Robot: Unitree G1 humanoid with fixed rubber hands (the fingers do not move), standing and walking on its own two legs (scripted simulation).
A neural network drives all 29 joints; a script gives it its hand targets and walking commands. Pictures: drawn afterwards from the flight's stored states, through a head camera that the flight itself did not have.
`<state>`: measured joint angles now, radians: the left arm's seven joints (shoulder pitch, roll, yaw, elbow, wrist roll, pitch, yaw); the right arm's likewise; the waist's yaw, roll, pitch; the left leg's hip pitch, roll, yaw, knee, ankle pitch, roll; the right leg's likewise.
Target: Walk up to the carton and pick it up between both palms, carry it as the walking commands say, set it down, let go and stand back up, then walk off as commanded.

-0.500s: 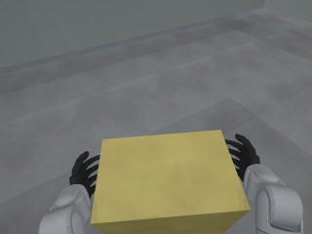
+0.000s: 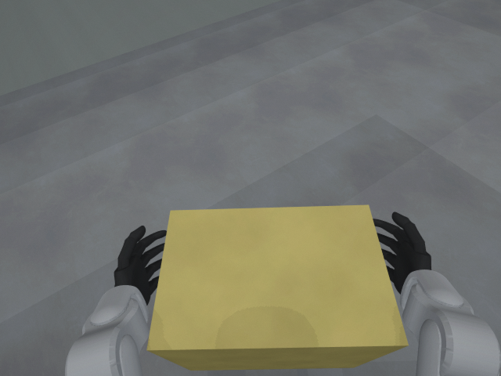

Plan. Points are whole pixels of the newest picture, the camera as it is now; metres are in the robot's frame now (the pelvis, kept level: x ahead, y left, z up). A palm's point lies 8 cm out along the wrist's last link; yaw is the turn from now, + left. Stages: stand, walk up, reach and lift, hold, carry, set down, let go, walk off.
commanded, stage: carry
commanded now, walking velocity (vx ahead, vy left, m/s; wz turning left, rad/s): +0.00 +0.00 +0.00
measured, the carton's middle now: (270, 296) +0.24 -0.01 +0.00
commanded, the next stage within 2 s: none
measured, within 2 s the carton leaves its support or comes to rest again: neither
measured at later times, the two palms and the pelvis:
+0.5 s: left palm (83, 317) +0.19 +0.23 +0.09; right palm (371, 270) +0.23 -0.14 +0.10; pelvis -0.02 +0.03 +0.01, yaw +3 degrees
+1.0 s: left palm (71, 313) +0.21 +0.26 +0.07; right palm (345, 267) +0.24 -0.11 +0.09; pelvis -0.01 +0.06 +0.01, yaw +3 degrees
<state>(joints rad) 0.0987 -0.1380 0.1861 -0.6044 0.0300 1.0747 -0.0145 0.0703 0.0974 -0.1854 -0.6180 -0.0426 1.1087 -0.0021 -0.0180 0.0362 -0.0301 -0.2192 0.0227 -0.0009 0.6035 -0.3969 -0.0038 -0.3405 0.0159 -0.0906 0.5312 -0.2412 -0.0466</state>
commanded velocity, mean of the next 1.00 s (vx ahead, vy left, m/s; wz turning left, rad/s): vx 0.00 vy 0.00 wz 0.00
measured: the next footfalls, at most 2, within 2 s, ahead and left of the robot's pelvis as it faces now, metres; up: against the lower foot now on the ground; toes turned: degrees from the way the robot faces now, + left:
none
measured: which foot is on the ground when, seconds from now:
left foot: down 0.00-1.00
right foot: down 0.00-1.00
